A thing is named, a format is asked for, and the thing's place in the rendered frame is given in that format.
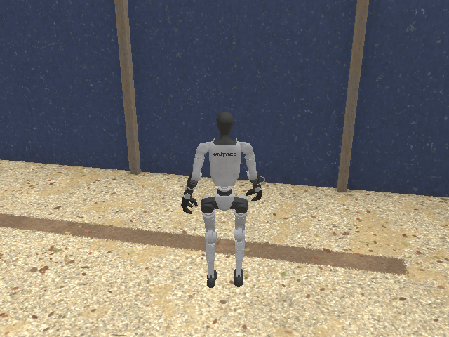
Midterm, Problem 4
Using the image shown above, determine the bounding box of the robot right thigh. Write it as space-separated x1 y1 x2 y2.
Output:
234 195 248 242

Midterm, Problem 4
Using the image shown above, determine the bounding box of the right robot forearm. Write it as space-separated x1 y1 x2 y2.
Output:
251 169 262 192

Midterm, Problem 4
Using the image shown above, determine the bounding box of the left robot forearm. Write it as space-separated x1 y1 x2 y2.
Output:
183 170 198 199

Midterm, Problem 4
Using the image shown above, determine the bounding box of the left robot hand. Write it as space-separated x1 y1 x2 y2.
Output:
181 197 198 214

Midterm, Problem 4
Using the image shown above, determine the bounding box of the left robot upper arm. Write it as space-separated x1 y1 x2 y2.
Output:
191 142 210 181

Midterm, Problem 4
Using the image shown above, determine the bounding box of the right robot hand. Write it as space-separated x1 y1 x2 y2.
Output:
246 189 262 202

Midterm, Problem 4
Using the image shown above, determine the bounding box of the left robot foot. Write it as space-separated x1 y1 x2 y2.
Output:
207 270 217 288

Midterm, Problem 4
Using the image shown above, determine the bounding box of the right robot upper arm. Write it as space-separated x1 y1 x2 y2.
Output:
239 142 258 180

